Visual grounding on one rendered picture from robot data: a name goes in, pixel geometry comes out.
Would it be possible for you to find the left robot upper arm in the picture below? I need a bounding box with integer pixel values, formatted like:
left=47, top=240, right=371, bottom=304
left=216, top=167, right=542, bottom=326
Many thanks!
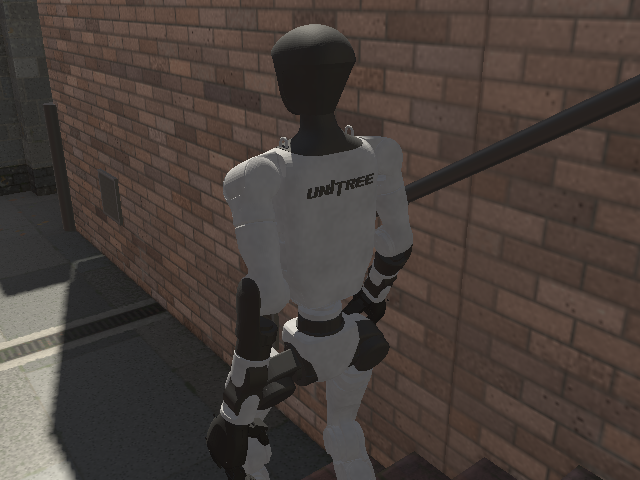
left=223, top=151, right=290, bottom=316

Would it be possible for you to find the right robot hand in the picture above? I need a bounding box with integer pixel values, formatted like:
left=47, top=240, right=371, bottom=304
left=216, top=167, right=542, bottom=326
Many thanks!
left=342, top=286, right=389, bottom=325

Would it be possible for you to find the left robot forearm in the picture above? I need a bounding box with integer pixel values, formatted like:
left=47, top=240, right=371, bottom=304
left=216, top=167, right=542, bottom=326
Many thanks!
left=220, top=278, right=278, bottom=425

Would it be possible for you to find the right robot forearm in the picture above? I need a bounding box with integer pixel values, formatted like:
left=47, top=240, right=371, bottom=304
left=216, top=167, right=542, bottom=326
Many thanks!
left=362, top=244, right=413, bottom=303

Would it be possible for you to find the left robot hand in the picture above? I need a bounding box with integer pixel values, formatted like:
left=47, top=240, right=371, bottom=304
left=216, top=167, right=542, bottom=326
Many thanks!
left=205, top=413, right=269, bottom=480

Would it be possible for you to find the right robot upper arm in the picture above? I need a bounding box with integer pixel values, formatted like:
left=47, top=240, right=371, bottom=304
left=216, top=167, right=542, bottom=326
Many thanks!
left=355, top=136, right=413, bottom=257

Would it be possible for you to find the robot left shin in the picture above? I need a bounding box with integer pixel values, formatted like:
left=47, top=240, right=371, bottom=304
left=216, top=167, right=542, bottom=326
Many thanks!
left=242, top=458, right=270, bottom=480

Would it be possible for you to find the left robot thigh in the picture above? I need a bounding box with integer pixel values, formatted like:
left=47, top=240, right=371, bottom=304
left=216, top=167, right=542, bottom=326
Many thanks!
left=225, top=347, right=302, bottom=474

